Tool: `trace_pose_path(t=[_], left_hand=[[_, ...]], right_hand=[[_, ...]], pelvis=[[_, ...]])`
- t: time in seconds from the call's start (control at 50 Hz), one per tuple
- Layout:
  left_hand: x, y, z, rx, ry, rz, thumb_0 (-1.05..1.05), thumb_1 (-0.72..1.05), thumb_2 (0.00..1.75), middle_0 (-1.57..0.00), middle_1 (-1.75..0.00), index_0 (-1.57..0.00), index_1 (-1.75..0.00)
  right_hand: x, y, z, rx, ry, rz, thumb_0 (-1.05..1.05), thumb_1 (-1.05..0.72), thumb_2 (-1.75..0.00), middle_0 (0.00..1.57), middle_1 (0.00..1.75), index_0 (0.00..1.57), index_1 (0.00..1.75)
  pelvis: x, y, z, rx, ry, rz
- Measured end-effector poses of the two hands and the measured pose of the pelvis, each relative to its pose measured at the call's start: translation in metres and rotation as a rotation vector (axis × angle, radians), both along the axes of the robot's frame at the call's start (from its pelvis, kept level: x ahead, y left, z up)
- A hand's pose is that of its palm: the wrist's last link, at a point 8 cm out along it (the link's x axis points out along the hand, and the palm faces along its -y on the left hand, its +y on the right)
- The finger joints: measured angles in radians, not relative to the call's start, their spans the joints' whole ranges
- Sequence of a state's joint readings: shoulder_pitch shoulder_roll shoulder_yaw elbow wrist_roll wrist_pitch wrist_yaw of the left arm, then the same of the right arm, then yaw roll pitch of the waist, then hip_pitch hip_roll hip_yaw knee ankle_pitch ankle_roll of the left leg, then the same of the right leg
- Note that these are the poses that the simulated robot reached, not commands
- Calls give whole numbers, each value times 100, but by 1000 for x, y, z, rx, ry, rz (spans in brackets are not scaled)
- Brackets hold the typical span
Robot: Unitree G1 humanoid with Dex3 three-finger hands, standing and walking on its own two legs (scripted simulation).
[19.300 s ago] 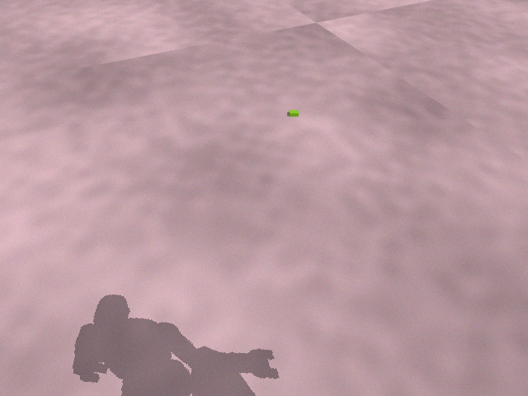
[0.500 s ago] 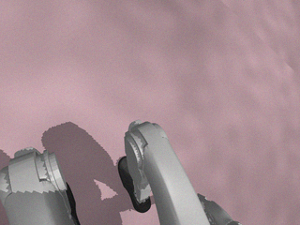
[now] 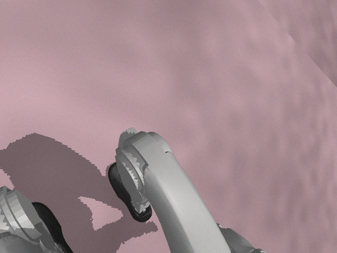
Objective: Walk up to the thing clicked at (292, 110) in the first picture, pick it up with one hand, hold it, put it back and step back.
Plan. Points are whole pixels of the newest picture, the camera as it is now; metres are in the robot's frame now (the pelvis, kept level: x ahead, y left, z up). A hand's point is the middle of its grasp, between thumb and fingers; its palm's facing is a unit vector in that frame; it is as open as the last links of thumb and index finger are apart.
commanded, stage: rest palm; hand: left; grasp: from above
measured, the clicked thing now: out of the picture +0.47 +0.34 -0.31
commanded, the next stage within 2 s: close in 0.94 s
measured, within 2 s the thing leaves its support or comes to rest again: neither
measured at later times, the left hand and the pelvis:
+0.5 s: hand out of the picture +0.46 +0.34 -0.26, palm faces -0.33 -0.28 -0.90, open 13.4 cm; pelvis -0.01 +0.01 +0.00, yaw -1 degrees
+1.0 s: hand out of the picture +0.46 +0.33 -0.26, palm faces -0.33 -0.28 -0.90, open 14.2 cm; pelvis -0.01 +0.00 +0.01, yaw -2 degrees
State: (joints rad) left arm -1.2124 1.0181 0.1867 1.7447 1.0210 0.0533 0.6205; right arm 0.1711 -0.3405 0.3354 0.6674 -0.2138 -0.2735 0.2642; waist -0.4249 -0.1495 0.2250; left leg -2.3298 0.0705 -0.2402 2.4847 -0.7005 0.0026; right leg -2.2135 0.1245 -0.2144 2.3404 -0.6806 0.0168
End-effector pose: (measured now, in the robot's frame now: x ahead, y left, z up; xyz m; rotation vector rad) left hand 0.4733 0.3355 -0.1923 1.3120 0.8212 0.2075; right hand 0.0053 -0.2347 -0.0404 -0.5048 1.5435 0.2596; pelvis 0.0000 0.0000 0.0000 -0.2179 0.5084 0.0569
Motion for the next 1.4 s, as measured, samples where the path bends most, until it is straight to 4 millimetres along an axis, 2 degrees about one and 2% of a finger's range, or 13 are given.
trace_pose_path(t=[0.1, 0.18, 0.38, 0.58, 0.78, 0.94, 1.18, 1.4], left_hand=[[3, 1, 5, -13, -2, 11, 0, -28, 72, -35, -78, -35, -78], [-3, 5, 7, -10, 20, 15, 0, -31, 74, -33, -80, -32, -80], [-17, 12, -3, -11, 40, -13, 0, -37, 80, -26, -87, -26, -86], [-8, 2, -13, -3, 4, -31, 0, -44, 86, -22, -92, -21, -92], [2, -6, -13, 2, 12, -2, 0, -52, 93, -19, -93, -16, -96], [-4, -3, -12, 0, 30, -1, 0, -55, 97, -18, -93, -13, -97], [-8, 6, -8, 5, 23, -29, 0, -53, 98, -18, -94, -14, -98], [1, -6, -13, -5, 7, -34, 0, -45, 92, -22, -91, -18, -94]], right_hand=[[4, 2, 2, -1, -22, -3, 0, -93, -90, 20, 30, 20, 30], [11, 4, 2, 2, -53, 12, 0, -93, -90, 20, 30, 20, 30], [15, 8, 5, 1, -75, 78, 0, -93, -90, 20, 30, 20, 30], [14, 6, 18, -15, -46, 105, 0, -93, -90, 20, 30, 20, 30], [10, 5, 23, -11, -38, 86, 0, -94, -90, 20, 30, 20, 30], [10, 5, 21, 1, -43, 86, 1, -94, -90, 20, 30, 20, 30], [15, 7, 20, -9, -53, 108, 0, -93, -90, 20, 30, 20, 30], [18, 9, 29, -28, -57, 111, 0, -93, -90, 20, 30, 20, 30]], pelvis=[[2, 2, 2, -13, -5, -4], [1, 3, 2, -20, -15, -5], [-6, 5, 0, -31, -41, -1], [-5, 6, 3, -42, -38, -3], [-3, 6, 7, -47, -30, -12], [-6, 5, 8, -45, -41, -14], [-7, 5, 9, -48, -44, -11], [-6, 7, 12, -62, -34, -15]])
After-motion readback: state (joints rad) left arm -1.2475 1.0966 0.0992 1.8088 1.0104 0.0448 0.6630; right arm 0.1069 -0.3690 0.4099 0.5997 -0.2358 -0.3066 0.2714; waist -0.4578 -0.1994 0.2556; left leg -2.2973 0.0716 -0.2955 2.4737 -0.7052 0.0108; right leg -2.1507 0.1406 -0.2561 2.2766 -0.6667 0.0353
